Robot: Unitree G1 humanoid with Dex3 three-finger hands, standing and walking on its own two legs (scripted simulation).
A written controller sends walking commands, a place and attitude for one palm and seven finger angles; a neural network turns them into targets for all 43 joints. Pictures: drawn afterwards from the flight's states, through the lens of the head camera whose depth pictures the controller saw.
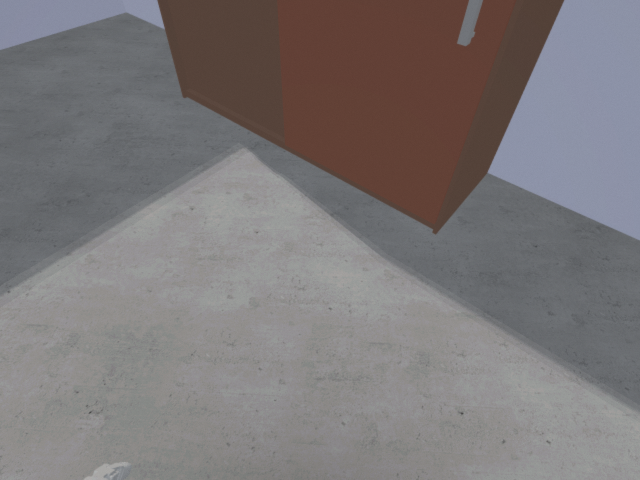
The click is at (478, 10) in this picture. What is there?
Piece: wardrobe's sliding door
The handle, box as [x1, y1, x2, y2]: [457, 0, 482, 45]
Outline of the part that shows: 482,0 469,0 457,43 463,45 469,43 470,38 474,34 473,29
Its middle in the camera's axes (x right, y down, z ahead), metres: +0.42 -0.63 +1.04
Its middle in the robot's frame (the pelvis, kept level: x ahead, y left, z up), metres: +1.24 -0.35 +0.12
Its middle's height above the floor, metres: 0.89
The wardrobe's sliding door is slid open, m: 0.00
